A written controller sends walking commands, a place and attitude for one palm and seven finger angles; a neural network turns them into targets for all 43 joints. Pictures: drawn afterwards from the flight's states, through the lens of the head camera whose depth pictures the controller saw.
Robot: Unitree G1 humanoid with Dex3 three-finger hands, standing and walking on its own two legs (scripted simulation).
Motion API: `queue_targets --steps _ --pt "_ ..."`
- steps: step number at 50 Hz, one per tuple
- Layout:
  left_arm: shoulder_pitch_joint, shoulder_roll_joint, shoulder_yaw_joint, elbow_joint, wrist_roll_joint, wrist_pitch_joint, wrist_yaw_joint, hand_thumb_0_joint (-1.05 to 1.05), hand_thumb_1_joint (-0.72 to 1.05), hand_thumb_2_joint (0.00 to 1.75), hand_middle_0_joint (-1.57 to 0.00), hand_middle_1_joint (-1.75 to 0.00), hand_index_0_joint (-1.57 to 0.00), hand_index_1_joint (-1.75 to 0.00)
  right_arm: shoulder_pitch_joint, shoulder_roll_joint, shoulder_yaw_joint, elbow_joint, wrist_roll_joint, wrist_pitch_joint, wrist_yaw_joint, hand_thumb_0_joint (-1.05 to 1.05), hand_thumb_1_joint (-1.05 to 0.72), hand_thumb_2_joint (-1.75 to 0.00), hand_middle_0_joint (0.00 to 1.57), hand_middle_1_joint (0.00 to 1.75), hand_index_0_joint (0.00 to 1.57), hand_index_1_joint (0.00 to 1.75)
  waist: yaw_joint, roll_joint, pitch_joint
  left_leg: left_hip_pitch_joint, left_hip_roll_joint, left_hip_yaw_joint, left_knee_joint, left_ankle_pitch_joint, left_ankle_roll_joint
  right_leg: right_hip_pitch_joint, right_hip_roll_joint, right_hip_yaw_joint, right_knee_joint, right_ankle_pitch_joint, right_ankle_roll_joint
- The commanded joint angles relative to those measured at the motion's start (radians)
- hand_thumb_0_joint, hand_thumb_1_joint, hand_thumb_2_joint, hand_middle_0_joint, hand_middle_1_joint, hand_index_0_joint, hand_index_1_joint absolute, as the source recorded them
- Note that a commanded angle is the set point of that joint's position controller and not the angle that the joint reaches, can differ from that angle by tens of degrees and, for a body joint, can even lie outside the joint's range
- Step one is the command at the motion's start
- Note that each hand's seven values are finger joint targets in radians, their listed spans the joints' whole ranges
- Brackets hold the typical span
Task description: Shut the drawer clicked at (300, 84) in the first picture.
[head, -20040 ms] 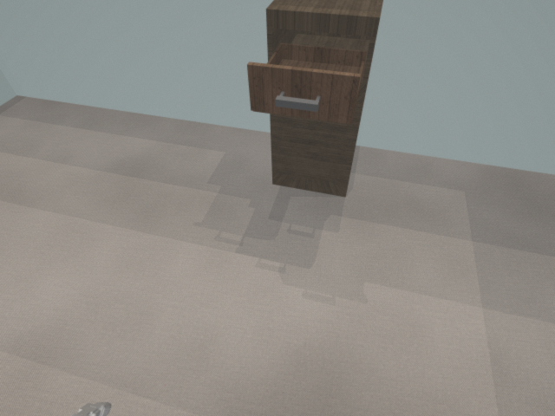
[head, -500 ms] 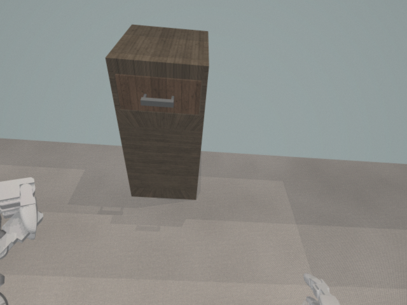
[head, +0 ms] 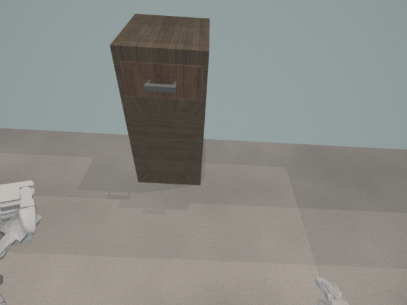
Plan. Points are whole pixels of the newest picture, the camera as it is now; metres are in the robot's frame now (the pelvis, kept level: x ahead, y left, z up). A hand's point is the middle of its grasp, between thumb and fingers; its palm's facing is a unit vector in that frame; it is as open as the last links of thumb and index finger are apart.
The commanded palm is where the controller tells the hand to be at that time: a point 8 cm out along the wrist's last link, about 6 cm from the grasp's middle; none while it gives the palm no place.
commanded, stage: stop stepping back and stand still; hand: left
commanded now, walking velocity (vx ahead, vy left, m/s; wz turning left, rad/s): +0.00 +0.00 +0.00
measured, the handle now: (161, 85) +0.98 +0.21 -0.05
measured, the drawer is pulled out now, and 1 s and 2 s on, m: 0.00 0.00 0.00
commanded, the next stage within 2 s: let the arm hang, fingers relaxed in 0.68 s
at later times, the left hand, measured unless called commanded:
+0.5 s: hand (36, 211) +0.20 +0.25 +0.17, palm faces +0.41 -0.79 -0.46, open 3.3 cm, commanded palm +0.14 +0.29 +0.19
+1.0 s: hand out of the picture +0.14 +0.24 -0.11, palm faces +0.03 -0.94 -0.33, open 3.0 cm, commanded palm none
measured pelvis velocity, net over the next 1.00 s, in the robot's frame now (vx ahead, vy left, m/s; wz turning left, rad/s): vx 0.01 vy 0.01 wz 0.04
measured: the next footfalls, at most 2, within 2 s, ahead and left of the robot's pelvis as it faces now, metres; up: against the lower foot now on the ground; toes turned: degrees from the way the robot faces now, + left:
none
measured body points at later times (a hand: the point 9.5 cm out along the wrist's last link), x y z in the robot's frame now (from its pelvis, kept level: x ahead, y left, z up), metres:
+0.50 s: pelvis +0.02 +0.00 +0.01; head +0.02 +0.00 +0.46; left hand +0.17 +0.29 +0.20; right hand +0.19 -0.21 -0.07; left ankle +0.04 +0.12 -0.73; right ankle +0.05 -0.09 -0.73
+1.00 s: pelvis +0.01 +0.01 +0.00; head +0.02 +0.00 +0.45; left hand +0.13 +0.29 -0.09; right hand +0.15 -0.24 -0.12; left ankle +0.04 +0.12 -0.73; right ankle +0.05 -0.09 -0.73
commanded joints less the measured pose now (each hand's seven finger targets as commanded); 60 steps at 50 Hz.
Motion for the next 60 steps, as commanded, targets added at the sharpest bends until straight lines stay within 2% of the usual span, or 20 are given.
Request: queue_targets --steps 1,2,3,4,5,8,11,13,15,22,31,38,39,40,44,45,48,51,57,60 --pt "0.002 0.187 0.116 -0.232 0.001 -0.067 0.013 0.00 0.90 0.90 -1.40 -1.60 -1.40 -1.60 -0.133 -0.090 -0.020 -0.164 0.010 -0.055 0.023 0.00 -0.90 -0.90 0.20 0.30 0.20 0.30 0.022 0.221 0.088 -0.225 0.226 -0.273 -0.314 -0.353 0.127 0.130 -0.012 0.024 -0.057 -0.048 0.005" --pt "0.018 0.187 0.115 -0.217 0.001 -0.062 0.012 0.00 0.90 0.90 -1.40 -1.60 -1.40 -1.60 -0.146 -0.100 -0.025 -0.171 0.010 -0.045 0.025 0.00 -0.90 -0.90 0.20 0.30 0.20 0.30 0.029 0.171 0.089 -0.301 0.159 -0.174 -0.214 -0.351 0.081 0.233 -0.010 0.035 -0.191 -0.008 -0.001" --pt "0.018 0.201 0.126 -0.217 0.000 -0.065 0.010 0.00 0.90 0.90 -1.40 -1.60 -1.40 -1.60 -0.140 -0.095 -0.033 -0.179 0.008 -0.035 0.028 0.00 -0.90 -0.90 0.20 0.30 0.20 0.30 0.020 0.032 0.089 -0.293 0.046 -0.086 -0.021 -0.282 0.035 0.198 -0.071 0.196 -0.358 -0.070 -0.043" --pt "0.012 0.215 0.129 -0.228 -0.017 -0.063 0.006 0.00 0.90 0.90 -1.40 -1.60 -1.40 -1.60 -0.148 -0.085 -0.040 -0.187 0.008 -0.024 0.031 0.00 -0.90 -0.90 0.20 0.30 0.20 0.30 0.010 -0.151 0.061 -0.267 -0.025 -0.030 0.231 -0.211 0.004 0.114 -0.239 0.466 -0.523 -0.189 -0.115" --pt "-0.026 0.227 0.147 -0.236 -0.025 -0.065 0.009 0.00 0.90 0.90 -1.40 -1.60 -1.40 -1.60 -0.135 -0.084 -0.040 -0.172 0.010 -0.026 0.035 0.00 -0.90 -0.90 0.20 0.30 0.20 0.30 0.016 -0.155 0.025 -0.248 -0.023 -0.045 0.372 -0.180 -0.002 0.098 -0.318 0.551 -0.580 -0.175 -0.148" --pt "-0.011 0.173 0.104 -0.219 -0.026 -0.060 0.003 0.00 0.90 0.90 -1.40 -1.60 -1.40 -1.60 -0.124 -0.077 -0.032 -0.162 0.014 -0.021 0.036 0.00 -0.90 -0.90 0.20 0.30 0.20 0.30 -0.001 -0.034 0.020 -0.099 0.034 -0.068 0.203 -0.129 0.003 0.021 -0.272 0.345 -0.483 -0.012 -0.149" --pt "-0.007 0.169 0.094 -0.228 -0.025 -0.072 0.010 0.00 0.90 0.90 -1.40 -1.60 -1.40 -1.60 -0.134 -0.077 -0.014 -0.155 0.002 -0.034 0.017 0.00 -0.90 -0.90 0.20 0.30 0.20 0.30 0.004 0.045 0.003 0.110 0.036 -0.077 -0.138 -0.049 0.028 -0.022 -0.150 0.196 -0.373 -0.007 -0.058" --pt "-0.023 0.151 0.075 -0.222 -0.024 -0.071 0.009 0.00 0.90 0.90 -1.40 -1.60 -1.40 -1.60 -0.152 -0.101 -0.018 -0.177 0.006 -0.038 0.006 0.00 -0.90 -0.90 0.20 0.30 0.20 0.30 0.017 0.143 0.012 0.051 0.150 -0.233 -0.240 -0.034 0.068 0.037 -0.045 0.114 -0.259 0.107 0.006" --pt "-0.042 0.154 0.081 -0.202 -0.017 -0.068 0.004 0.00 0.90 0.90 -1.40 -1.60 -1.40 -1.60 -0.160 -0.084 -0.005 -0.166 0.011 -0.040 0.008 0.00 -0.90 -0.90 0.20 0.30 0.20 0.30 0.014 0.191 0.037 -0.047 0.154 -0.238 -0.327 -0.221 0.059 0.094 -0.022 0.084 -0.240 0.070 0.016" --pt "0.013 0.159 0.082 -0.218 -0.023 -0.058 0.005 0.00 0.90 0.90 -1.40 -1.60 -1.40 -1.60 -0.155 -0.086 -0.018 -0.173 0.007 -0.048 0.025 0.00 -0.90 -0.90 0.20 0.30 0.20 0.30 0.018 0.053 -0.055 0.038 0.055 -0.097 -0.159 0.057 0.019 0.175 -0.077 0.164 -0.375 0.251 -0.010" --pt "0.099 0.174 0.110 -0.236 -0.045 -0.053 0.007 0.00 0.90 0.90 -1.40 -1.60 -1.40 -1.60 -0.173 -0.087 -0.022 -0.200 0.014 -0.012 0.022 0.00 -0.90 -0.90 0.20 0.30 0.20 0.30 0.017 0.106 -0.068 0.070 0.070 -0.106 -0.186 0.202 0.008 0.198 -0.054 0.111 -0.339 0.373 -0.004" --pt "0.069 0.161 0.087 -0.231 -0.045 -0.050 0.006 0.00 0.90 0.90 -1.40 -1.60 -1.40 -1.60 -0.178 -0.095 -0.028 -0.202 0.017 -0.009 0.015 0.00 -0.90 -0.90 0.20 0.30 0.20 0.30 0.015 0.096 -0.051 0.074 0.060 -0.101 -0.194 0.136 0.010 0.179 -0.061 0.126 -0.377 0.326 -0.001" --pt "-0.098 0.076 -0.271 0.613 0.051 0.093 -0.145 0.00 0.90 0.90 -1.40 -1.60 -1.40 -1.60 -0.212 -0.299 -0.088 0.056 0.021 -0.047 0.117 0.00 -0.90 -0.90 0.20 0.30 0.20 0.30 -0.027 0.119 0.023 -0.013 0.090 -0.122 -0.020 0.327 0.023 0.061 -0.128 0.070 -0.212 0.510 -0.019" --pt "-0.084 0.056 -0.242 0.639 0.030 0.166 -0.158 0.00 0.90 0.90 -1.36 -1.56 -1.36 -1.56 -0.130 -0.228 -0.085 0.041 0.032 0.019 0.121 0.00 -0.90 -0.90 0.20 0.30 0.20 0.30 -0.009 0.103 -0.073 0.035 0.091 -0.115 -0.043 0.324 0.012 0.084 -0.113 0.109 -0.231 0.430 -0.022" --pt "-0.226 0.048 -0.277 0.841 0.032 0.186 -0.154 0.00 0.90 0.90 -1.20 -1.38 -1.20 -1.38 -0.103 -0.187 -0.046 0.052 0.006 0.084 0.114 0.00 -0.90 -0.90 0.20 0.30 0.20 0.30 0.007 -0.167 -0.079 -0.004 0.067 -0.149 -0.042 0.173 0.035 0.109 -0.117 0.114 -0.259 0.335 -0.050" --pt "-0.258 0.063 -0.282 0.911 0.031 0.189 -0.153 0.00 0.90 0.90 -1.16 -1.34 -1.16 -1.34 -0.108 -0.194 -0.045 0.070 0.002 0.095 0.112 0.00 -0.90 -0.90 0.20 0.30 0.20 0.30 0.005 -0.164 -0.068 0.015 0.053 -0.139 -0.041 0.162 0.034 0.100 -0.132 0.131 -0.275 0.346 -0.063" --pt "-0.331 0.072 -0.309 1.114 0.023 0.204 -0.146 0.00 0.90 0.90 -1.04 -1.21 -1.04 -1.21 -0.135 -0.187 -0.032 0.124 -0.009 0.123 0.112 0.00 -0.90 -0.90 0.20 0.30 0.20 0.30 0.015 0.051 0.006 0.009 0.062 -0.152 -0.134 0.158 0.030 0.109 -0.106 0.130 -0.291 0.276 -0.054" --pt "-0.332 0.050 -0.334 1.289 0.014 0.207 -0.144 0.00 0.90 0.90 -0.92 -1.08 -0.92 -1.08 -0.145 -0.153 -0.012 0.196 -0.008 0.134 0.107 0.00 -0.90 -0.90 0.20 0.30 0.20 0.30 0.029 0.157 0.043 -0.017 0.076 -0.164 -0.230 0.039 0.025 0.149 -0.083 0.133 -0.352 0.144 -0.038" --pt "-0.300 0.020 -0.336 1.492 0.008 0.198 -0.141 0.00 0.90 0.90 -0.68 -0.82 -0.68 -0.82 -0.053 -0.106 -0.012 0.320 -0.004 0.144 0.094 0.00 -0.90 -0.90 0.20 0.30 0.20 0.30 0.022 0.181 0.031 0.042 0.068 -0.136 -0.262 -0.065 0.018 0.158 -0.091 0.136 -0.442 0.091 -0.049" --pt "-0.297 0.017 -0.342 1.546 0.005 0.197 -0.141 0.00 0.90 0.90 -0.56 -0.69 -0.56 -0.69 -0.006 -0.101 -0.017 0.365 -0.001 0.148 0.091 0.00 -0.90 -0.90 0.20 0.30 0.20 0.30 0.015 0.096 0.054 0.064 0.068 -0.132 -0.256 -0.062 0.020 0.128 -0.093 0.130 -0.466 0.057 -0.050"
